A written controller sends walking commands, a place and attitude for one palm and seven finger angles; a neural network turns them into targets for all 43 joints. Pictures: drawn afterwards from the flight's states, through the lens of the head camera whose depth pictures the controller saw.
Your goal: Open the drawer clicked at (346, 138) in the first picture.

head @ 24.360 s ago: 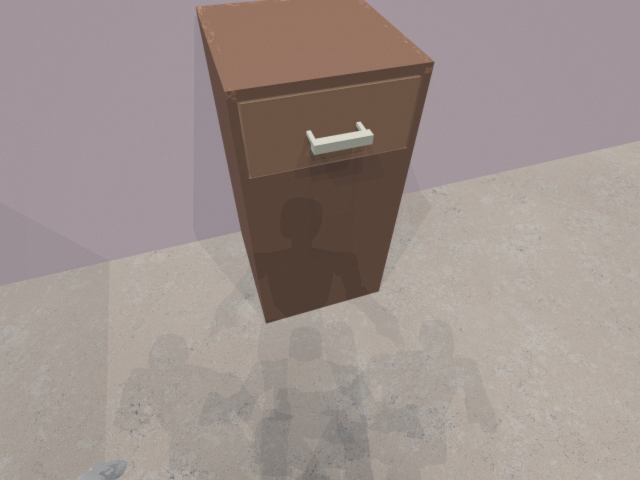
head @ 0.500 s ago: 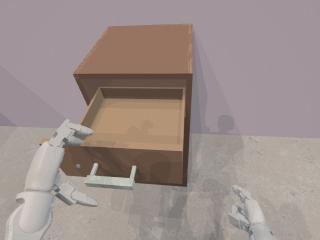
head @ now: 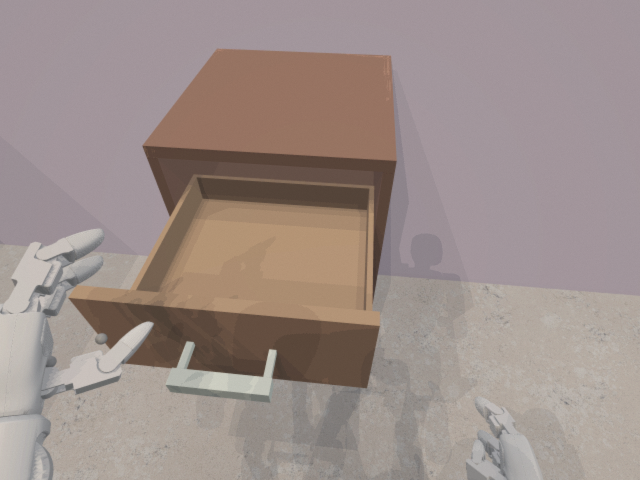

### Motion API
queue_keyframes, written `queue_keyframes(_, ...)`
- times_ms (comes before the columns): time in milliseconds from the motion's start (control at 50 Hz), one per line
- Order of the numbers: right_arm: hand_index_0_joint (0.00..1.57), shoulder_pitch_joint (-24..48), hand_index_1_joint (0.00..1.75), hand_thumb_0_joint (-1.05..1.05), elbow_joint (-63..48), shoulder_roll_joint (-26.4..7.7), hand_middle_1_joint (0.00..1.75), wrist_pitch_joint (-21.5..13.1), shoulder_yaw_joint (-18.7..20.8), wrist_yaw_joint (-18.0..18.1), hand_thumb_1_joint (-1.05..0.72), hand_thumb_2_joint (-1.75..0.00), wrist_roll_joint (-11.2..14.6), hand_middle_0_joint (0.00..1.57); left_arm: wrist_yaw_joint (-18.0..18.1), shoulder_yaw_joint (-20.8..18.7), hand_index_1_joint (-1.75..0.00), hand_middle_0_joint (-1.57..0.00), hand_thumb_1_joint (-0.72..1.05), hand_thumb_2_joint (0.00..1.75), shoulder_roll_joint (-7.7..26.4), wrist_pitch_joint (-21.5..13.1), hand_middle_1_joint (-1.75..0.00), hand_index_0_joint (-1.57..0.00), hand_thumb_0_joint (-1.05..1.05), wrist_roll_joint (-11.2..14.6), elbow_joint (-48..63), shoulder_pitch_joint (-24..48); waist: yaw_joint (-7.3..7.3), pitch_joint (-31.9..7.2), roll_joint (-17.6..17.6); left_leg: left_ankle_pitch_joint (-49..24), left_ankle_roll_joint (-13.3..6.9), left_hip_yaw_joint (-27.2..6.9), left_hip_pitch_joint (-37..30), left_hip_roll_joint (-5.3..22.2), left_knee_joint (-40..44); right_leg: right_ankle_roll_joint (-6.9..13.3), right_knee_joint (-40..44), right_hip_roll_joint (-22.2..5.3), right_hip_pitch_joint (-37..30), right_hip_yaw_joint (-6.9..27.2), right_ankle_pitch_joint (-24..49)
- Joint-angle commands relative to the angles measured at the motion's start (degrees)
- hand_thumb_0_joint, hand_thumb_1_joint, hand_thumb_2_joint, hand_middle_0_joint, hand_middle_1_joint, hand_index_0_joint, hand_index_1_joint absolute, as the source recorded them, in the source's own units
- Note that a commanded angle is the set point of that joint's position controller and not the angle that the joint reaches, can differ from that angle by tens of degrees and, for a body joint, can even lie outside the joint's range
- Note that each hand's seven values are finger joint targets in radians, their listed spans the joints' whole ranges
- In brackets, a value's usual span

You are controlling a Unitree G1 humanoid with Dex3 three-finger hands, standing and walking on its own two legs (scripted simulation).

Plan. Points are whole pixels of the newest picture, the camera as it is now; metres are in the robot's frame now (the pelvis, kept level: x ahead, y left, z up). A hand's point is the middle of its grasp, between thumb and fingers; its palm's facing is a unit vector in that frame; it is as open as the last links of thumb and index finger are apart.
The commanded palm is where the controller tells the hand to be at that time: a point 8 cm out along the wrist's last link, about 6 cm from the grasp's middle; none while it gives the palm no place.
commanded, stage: draw the hand back to the body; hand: left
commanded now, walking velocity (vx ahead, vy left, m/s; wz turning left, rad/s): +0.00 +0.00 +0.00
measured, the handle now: (225, 369) +0.25 +0.17 -0.02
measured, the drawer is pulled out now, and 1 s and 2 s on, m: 0.30 0.30 0.30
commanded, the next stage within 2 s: step back with the hand held close in 0.40 s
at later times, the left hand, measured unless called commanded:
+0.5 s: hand (84, 351) +0.18 +0.24 +0.16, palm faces +0.44 -0.81 -0.39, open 7.5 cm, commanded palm +0.12 +0.28 +0.17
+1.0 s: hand (65, 417) +0.12 +0.23 +0.15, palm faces +0.41 -0.79 -0.47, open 7.4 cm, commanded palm +0.06 +0.27 +0.17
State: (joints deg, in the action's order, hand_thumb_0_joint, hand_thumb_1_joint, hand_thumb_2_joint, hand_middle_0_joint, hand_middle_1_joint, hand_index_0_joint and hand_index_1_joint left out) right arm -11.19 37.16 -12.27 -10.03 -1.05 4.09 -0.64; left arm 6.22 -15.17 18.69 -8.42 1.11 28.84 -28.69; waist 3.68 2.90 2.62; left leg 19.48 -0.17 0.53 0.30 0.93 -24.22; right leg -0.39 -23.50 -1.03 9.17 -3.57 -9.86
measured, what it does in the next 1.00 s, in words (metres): shifts its weight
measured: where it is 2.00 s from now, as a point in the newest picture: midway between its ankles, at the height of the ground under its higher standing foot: outside the picture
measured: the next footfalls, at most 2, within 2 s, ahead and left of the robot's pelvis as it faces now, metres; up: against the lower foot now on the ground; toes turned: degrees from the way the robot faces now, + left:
right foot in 1.88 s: -0.23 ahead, -0.16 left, +0.00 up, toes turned -2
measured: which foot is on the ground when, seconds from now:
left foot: down 0.00-1.00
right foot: down 0.00-1.00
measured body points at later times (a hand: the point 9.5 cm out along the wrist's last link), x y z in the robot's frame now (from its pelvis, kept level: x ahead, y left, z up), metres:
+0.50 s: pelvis +0.00 -0.01 +0.00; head -0.02 -0.02 +0.45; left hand +0.15 +0.28 +0.18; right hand +0.20 -0.21 -0.08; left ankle -0.06 +0.11 -0.74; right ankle +0.04 -0.13 -0.74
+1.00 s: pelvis -0.06 -0.01 -0.02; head -0.04 +0.00 +0.43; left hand +0.10 +0.27 +0.17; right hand +0.11 -0.25 -0.09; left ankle -0.06 +0.11 -0.74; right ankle +0.04 -0.13 -0.74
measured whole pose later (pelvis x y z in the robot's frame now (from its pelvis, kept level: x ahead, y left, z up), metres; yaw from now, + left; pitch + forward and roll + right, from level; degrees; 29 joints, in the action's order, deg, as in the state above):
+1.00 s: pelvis -0.06 -0.01 -0.02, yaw +2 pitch +1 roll +0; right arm -13.1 32.2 -11.9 -5.7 0.5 6.1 -1.2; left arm 10.2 -21.1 21.2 -12.2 0.4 34.2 -36.2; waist -0.8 1.0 -1.4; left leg 19.5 0.1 -1.0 18.5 -0.8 -37.0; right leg 0.5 -34.0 -3.3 25.7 -4.6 -9.1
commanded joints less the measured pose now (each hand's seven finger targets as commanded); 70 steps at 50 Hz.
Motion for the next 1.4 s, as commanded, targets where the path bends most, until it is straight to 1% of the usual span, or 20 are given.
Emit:
queue_keyframes(0, 0.2, 7.38, 0.3, 0.0, -9.81, -5.78, 0.3, -3.1, 2.07, 0.18, -0.9, -0.9, -0.03, 0.2, 1.24, -7.07, -0.5, -0.22, 0.58, 0.76, 8.55, -3.47, -0.5, -0.22, 0.0, 0.19, 12.56, 4.37, 0.37, -6.41, 2.05, -24.92, 1.35, -0.56, 8.49, 1.12, 4.26, 1.35, 0.81, 0.18, -9.65, -0.26, 10.77)
queue_keyframes(180, 0.2, 7.71, 0.3, 0.0, -9.55, -5.56, 0.3, -2.95, 1.99, 0.19, -0.9, -0.9, -0.06, 0.2, 1.29, -6.85, -0.3, -0.2, 0.9, 0.9, 7.64, -2.48, -0.3, -0.2, 0.0, 0.51, 10.72, 3.46, 0.16, -6.07, 0.93, -25.37, 1.48, -0.73, 8.87, 1.28, 4.07, 1.25, 0.62, 0.04, -9.23, -0.69, 10.95)
queue_keyframes(240, 0.2, 7.97, 0.3, 0.0, -9.51, -5.32, 0.3, -3.13, 1.76, 0.17, -0.9, -0.9, 0.03, 0.2, 1.41, -6.7, -0.3, -0.2, 0.9, 0.9, 7.6, -2.31, -0.3, -0.2, 0.0, 0.39, 11.11, 4.21, 0.13, -5.14, 3.75, -24.19, 1.7, -0.71, 9.41, 1.15, 4.12, 1.41, 0.53, -0.15, -8.65, -0.65, 9.91)
queue_keyframes(300, 0.2, 7.71, 0.3, 0.0, -9.95, -5.43, 0.3, -2.83, 1.83, 0.15, -0.9, -0.9, 0.06, 0.2, 1.45, -7.39, -0.3, -0.2, 0.9, 0.9, 8.62, -2.27, -0.3, -0.2, 0.0, 0.57, 12.05, 4.74, 0.21, -6.78, 0.78, -23.4, 1.38, -0.98, 8.99, 1.01, 4.06, 1.38, 0.49, -0.06, -9.3, -0.54, 10.15)
queue_keyframes(480, 0.2, 8.51, 0.3, 0.0, -9.9, -5.05, 0.3, -3.18, 1.78, 0.57, -0.9, -0.9, 0.41, 0.2, 1.84, -7.31, -0.3, -0.2, 0.9, 0.9, 8.07, -2.73, -0.3, -0.2, 0.0, 0.67, 10.73, 3.37, 0.24, -5.02, 2.13, -16.25, 0.84, -0.72, 10.83, 0.84, 4.55, 1.52, 0.94, -0.41, -8.24, -0.15, 5.81)
queue_keyframes(500, 0.2, 6.28, 0.3, 0.0, -11.67, -7.21, 0.3, -1.17, 1.95, 0.57, -0.9, -0.9, 0.55, 0.2, 1.93, -15.38, -0.3, -0.2, 0.9, 0.9, 14.72, -5.58, -0.3, -0.2, 0.0, 0.88, 15.01, 8.45, -2.85, -0.73, -0.62, -11.31, -0.82, -1.88, 15.11, 1.66, 2.32, 1.18, 2.98, -3.24, -1.91, 4.36, 7.02)
queue_keyframes(520, 0.2, 6.59, 0.3, 0.0, -11.33, -6.13, 0.3, -0.22, 1.81, 0.71, -0.9, -0.9, 0.45, 0.2, 1.77, -16.05, -0.3, -0.2, 0.9, 0.9, 15.07, -6.55, -0.3, -0.2, 0.0, 0.5, 13.87, 8.5, -2.69, -1.27, -0.93, -8.34, -0.92, -2.56, 15.27, 1.16, 1.64, 1.67, 3.5, -4.4, -0.98, 4.85, 5.84)
queue_keyframes(560, 0.2, 6.99, 0.3, 0.0, -12.08, -6.05, 0.3, 0.42, 2.0, 0.87, -0.9, -0.9, 0.65, 0.2, 1.13, -10.73, -0.3, -0.2, 0.9, 0.9, 9.09, -6.65, -0.3, -0.2, 0.0, 0.49, 10.76, 0.73, -3.37, -5.2, -3.24, -10.3, -1.4, -1.86, 13.07, 0.89, -1.03, 1.88, 2.91, -6.25, 0.79, 5.39, 6.53)
queue_keyframes(620, 0.2, 6.45, 0.3, 0.0, -12.79, -6.71, 0.3, 1.0, 2.84, 0.91, -0.9, -0.9, 0.59, 0.2, 1.56, -10.85, -0.3, -0.2, 0.9, 0.9, 9.05, -7.22, -0.3, -0.2, 0.0, 0.47, 12.66, -3.8, -3.55, -10.18, 0.61, -17.15, -1.15, -2.83, 12.71, 1.75, -2.39, 2.46, -0.72, -7.07, -0.44, 4.9, 12.12)
queue_keyframes(720, 0.2, 5.99, 0.3, 0.0, -14.18, -6.79, 0.3, 2.39, 4.17, 1.59, -0.9, -0.9, 0.56, 0.2, 3.17, -13.51, -0.3, -0.2, 0.9, 0.9, 11.38, -7.3, -0.3, -0.2, 0.0, 0.0, 14.01, -7.17, -3.86, -12.39, -2.02, -21.58, -0.37, -5.46, 17.09, 3.26, -3.63, 2.91, -5.12, -7.29, -1.24, 4.21, 16.08)
queue_keyframes(780, 0.2, 4.84, 0.3, 0.0, -14.97, -6.81, 0.3, 2.69, 4.5, 2.0, -0.9, -0.9, 0.14, 0.2, 3.76, -12.55, -0.3, -0.2, 0.9, 0.9, 10.12, -7.22, -0.3, -0.2, 0.0, -0.01, 15.04, -8.38, -4.38, -12.13, -3.72, -19.04, -0.55, -6.68, 19.65, 3.75, -4.72, 3.22, -6.21, -7.13, 0.43, 4.7, 12.88)
queue_keyframes(1020, 0.2, 2.04, 0.3, 0.0, -13.28, -7.13, 0.3, -0.67, 4.1, 2.41, -0.9, -0.9, -1.47, 0.2, 6.44, -12.16, -0.3, -0.2, 0.9, 0.9, 10.7, -8.2, -0.3, -0.2, 0.0, -1.45, 18.26, -4.56, -4.75, -8.54, 1.74, 0.18, -2.67, -7.91, 31.19, 5.0, -3.32, 3.12, -7.82, -5.75, 2.89, 7.64, -2.81)
queue_keyframes(1080, 0.2, 1.44, 0.3, 0.0, -13.7, -6.96, 0.3, -1.28, 3.56, 1.83, -0.9, -0.9, -1.11, 0.2, 6.38, -11.59, -0.3, -0.2, 0.9, 0.9, 10.44, -8.67, -0.3, -0.2, 0.0, -1.33, 17.33, -2.87, -4.68, -5.67, -1.3, 10.68, -2.91, -6.86, 31.74, 3.14, -4.67, 3.23, -1.78, -7.16, 7.5, 11.35, -15.19)
queue_keyframes(1160, 0.2, 0.94, 0.3, 0.0, -12.37, -7.4, 0.3, -0.52, 3.55, 1.93, -0.9, -0.9, -1.33, 0.2, 6.8, -11.44, -0.3, -0.2, 0.9, 0.9, 10.86, -8.33, -0.3, -0.2, 0.0, -1.6, 16.28, -1.69, -4.88, -6.5, -5.43, 13.2, -2.15, -4.95, 24.63, 0.82, -10.28, 4.58, 6.19, -10.16, 14.24, 13.51, -23.67)
queue_keyframes(1200, 0.2, 0.94, 0.3, 0.0, -11.88, -7.31, 0.3, 0.1, 3.31, 2.01, -0.9, -0.9, -1.9, 0.2, 6.92, -11.51, -0.3, -0.2, 0.9, 0.9, 10.53, -7.9, -0.3, -0.2, 0.0, -1.89, 16.33, -2.2, -5.2, -7.53, -5.52, 10.55, -2.41, -5.29, 22.53, 1.14, -8.91, 4.43, 4.96, -9.82, 14.33, 11.47, -20.49)
queue_keyframes(1240, 0.2, 1.85, 0.3, 0.0, -11.8, -7.65, 0.3, 0.02, 3.22, 2.13, -0.9, -0.9, -2.41, 0.2, 6.81, -10.87, -0.3, -0.2, 0.9, 0.9, 9.7, -7.93, -0.3, -0.2, 0.0, -2.15, 16.79, -2.05, -5.34, -6.84, 0.45, 6.08, -3.56, -9.77, 25.74, 5.03, -1.94, 2.84, -1.63, -5.4, 12.37, 7.33, -16.04)
queue_keyframes(1260, 0.2, 2.57, 0.3, 0.0, -12.2, -7.78, 0.3, -0.61, 3.35, 2.15, -0.9, -0.9, -2.37, 0.2, 6.97, -11.32, -0.3, -0.2, 0.9, 0.9, 9.66, -7.96, -0.3, -0.2, 0.0, -2.1, 16.7, -2.87, -5.12, -5.72, 6.05, 6.24, -4.78, -12.1, 32.31, 8.23, 2.79, 1.69, -7.98, -2.37, 7.83, 5.28, -14.94)
queue_keyframes(1300, 0.2, 2.81, 0.3, 0.0, -12.97, -7.48, 0.3, -1.27, 3.89, 1.84, -0.9, -0.9, -2.1, 0.2, 7.22, -11.62, -0.3, -0.2, 0.9, 0.9, 9.06, -7.65, -0.3, -0.2, 0.0, -2.19, 15.79, -4.69, -4.47, -4.64, 10.32, 8.0, -6.38, -14.08, 44.33, 11.9, 7.11, 0.62, -20.85, 2.2, -1.3, 3.07, -12.05)
queue_keyframes(1340, 0.2, 2.4, 0.3, 0.0, -12.22, -6.65, 0.3, -1.6, 4.25, 1.58, -0.9, -0.9, -2.13, 0.2, 6.99, -11.96, -0.3, -0.2, 0.9, 0.9, 10.39, -7.94, -0.3, -0.2, 0.0, -1.21, 17.57, -5.52, -4.13, -7.2, 6.55, -8.53, -5.54, -12.63, 37.32, 11.45, 0.42, 0.97, -18.89, 1.1, 1.55, 4.85, -9.01)
queue_keyframes(1380, 0.2, 1.87, 0.3, 0.0, -11.38, -6.68, 0.3, -1.85, 4.07, 1.19, -0.9, -0.9, -1.79, 0.2, 6.38, -12.06, -0.3, -0.2, 0.9, 0.9, 10.8, -8.63, -0.3, -0.2, 0.0, -0.89, 17.85, -6.94, -4.0, -7.58, 2.46, -4.61, -3.9, -10.35, 35.25, 8.37, -5.35, 2.82, -10.22, -2.87, 2.37, 8.63, -3.39)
